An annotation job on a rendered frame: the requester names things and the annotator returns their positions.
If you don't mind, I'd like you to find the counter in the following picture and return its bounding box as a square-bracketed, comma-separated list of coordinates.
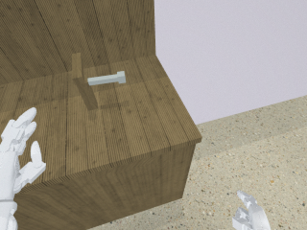
[0, 0, 202, 230]

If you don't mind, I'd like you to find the left robot hand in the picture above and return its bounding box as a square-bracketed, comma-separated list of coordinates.
[0, 107, 46, 200]

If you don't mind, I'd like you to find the tap lever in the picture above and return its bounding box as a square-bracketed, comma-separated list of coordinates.
[87, 71, 126, 86]

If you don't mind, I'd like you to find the left robot forearm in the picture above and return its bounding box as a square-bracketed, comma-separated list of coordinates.
[0, 199, 18, 230]

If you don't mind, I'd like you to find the right robot hand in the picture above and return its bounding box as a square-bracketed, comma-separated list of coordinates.
[232, 190, 271, 230]

